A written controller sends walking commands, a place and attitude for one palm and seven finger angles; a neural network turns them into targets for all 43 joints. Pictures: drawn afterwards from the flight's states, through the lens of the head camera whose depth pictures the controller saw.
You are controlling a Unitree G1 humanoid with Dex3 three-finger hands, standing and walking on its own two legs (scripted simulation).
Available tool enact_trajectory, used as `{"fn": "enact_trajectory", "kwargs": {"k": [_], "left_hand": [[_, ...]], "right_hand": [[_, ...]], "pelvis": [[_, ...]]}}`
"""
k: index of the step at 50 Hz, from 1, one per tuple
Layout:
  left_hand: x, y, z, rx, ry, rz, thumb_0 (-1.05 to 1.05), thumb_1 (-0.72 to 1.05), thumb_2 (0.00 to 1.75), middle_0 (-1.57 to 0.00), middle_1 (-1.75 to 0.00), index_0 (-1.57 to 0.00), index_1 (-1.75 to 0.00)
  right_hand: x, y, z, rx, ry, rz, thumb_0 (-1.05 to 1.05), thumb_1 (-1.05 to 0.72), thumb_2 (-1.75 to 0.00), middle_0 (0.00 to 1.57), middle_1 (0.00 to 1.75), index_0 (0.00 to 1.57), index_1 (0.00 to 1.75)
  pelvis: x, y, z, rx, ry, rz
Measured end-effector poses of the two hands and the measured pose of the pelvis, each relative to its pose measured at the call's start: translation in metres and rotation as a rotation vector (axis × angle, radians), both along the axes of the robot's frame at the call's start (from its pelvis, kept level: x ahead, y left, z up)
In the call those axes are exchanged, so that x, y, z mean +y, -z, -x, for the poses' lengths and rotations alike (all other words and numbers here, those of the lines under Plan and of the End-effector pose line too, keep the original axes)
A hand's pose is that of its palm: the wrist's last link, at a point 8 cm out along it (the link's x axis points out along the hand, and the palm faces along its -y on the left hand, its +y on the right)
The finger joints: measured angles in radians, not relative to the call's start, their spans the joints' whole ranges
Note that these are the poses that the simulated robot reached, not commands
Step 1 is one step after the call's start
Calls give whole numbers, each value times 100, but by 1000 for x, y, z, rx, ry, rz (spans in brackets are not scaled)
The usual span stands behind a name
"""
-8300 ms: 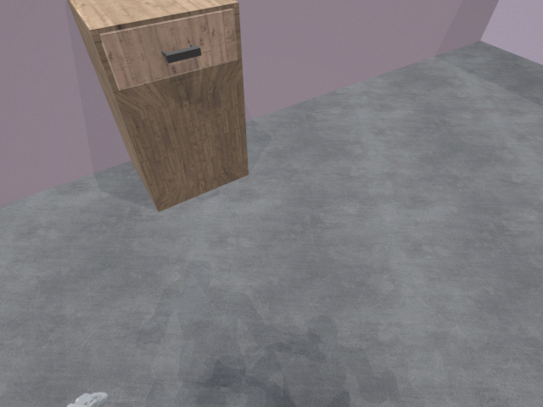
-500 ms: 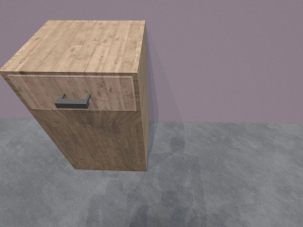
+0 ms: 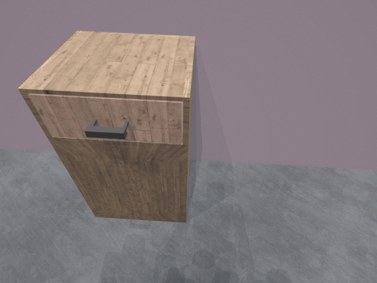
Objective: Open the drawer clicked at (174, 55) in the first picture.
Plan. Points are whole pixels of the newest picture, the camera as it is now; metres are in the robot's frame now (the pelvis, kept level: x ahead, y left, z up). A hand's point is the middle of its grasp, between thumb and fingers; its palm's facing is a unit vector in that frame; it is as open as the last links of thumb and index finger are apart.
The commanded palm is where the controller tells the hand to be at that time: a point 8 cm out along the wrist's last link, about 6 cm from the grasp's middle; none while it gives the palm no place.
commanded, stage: look again from close up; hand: left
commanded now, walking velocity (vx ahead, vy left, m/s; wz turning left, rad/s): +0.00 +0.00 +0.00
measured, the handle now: (108, 127) +0.56 +0.30 -0.03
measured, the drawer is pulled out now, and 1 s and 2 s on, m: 0.00 0.00 0.00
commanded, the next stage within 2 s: shuffle to correct the standing spot in 0.14 s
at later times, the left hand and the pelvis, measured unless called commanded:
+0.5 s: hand out of the picture -0.01 +0.18 -0.18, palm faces +0.07 -0.98 -0.19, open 7.4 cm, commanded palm none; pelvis +0.01 +0.02 -0.01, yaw +0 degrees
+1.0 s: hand out of the picture +0.05 +0.23 -0.16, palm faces +0.08 -0.96 -0.25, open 7.3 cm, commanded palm none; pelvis +0.03 +0.05 +0.00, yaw +1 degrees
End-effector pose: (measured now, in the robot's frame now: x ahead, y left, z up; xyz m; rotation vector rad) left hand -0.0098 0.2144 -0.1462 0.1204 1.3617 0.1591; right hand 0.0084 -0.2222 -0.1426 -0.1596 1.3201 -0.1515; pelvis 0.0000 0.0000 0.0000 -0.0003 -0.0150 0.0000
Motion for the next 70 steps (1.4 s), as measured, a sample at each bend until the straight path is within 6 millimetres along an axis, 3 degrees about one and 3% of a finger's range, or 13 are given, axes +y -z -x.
{"fn": "enact_trajectory", "kwargs": {"k": [14,22,32,37,44,53,57,60,65,70], "left_hand": [[12,-1,3,50,14,1,0,91,90,-20,-30,-20,-30],[13,2,4,54,-14,1,0,91,90,-20,-30,-20,-30],[46,10,-1,82,-42,-28,0,91,90,-20,-30,-20,-30],[59,0,-29,47,-11,-59,1,91,90,-20,-30,-20,-30],[58,-9,-68,-98,1,-95,0,91,90,-20,-30,-20,-30],[75,-18,-45,-36,-31,-66,0,91,90,-20,-30,-20,-30],[101,-12,-36,8,-48,-55,0,91,90,-20,-30,-20,-30],[129,4,-33,38,-57,-55,0,91,90,-20,-30,-20,-30],[155,10,-45,44,-53,-80,1,91,90,-20,-30,-20,-30],[146,-2,-66,4,-19,-59,1,92,90,-20,-30,-20,-30]], "right_hand": [[23,2,23,86,18,-33,0,-92,-90,20,30,20,30],[26,9,23,120,15,-44,0,-91,-90,20,30,20,30],[30,7,-13,51,-1,10,0,-91,-90,20,30,20,30],[38,8,-23,21,3,-9,0,-91,-90,20,30,20,30],[40,24,-33,35,-10,-52,0,-92,-90,20,30,20,30],[47,-3,-83,-31,-41,-37,0,-92,-90,20,30,20,30],[62,-12,-110,-80,-68,-7,0,-91,-90,20,30,20,30],[75,-7,-126,-141,-82,34,0,-91,-90,20,30,20,30],[101,-8,-120,-120,-85,40,0,-91,-90,20,30,20,30],[111,-4,-106,-88,-44,9,0,-93,-90,21,30,20,30]], "pelvis": [[10,-2,-4,7,8,-6],[15,3,-8,9,2,-6],[35,10,-19,20,11,-16],[41,7,-21,24,23,-20],[41,13,-26,30,7,-32],[59,-4,-34,37,-19,-54],[79,-3,-39,35,-13,-63],[101,12,-47,35,-8,-19],[110,11,-51,31,-26,-31],[110,4,-51,26,-14,-30]]}}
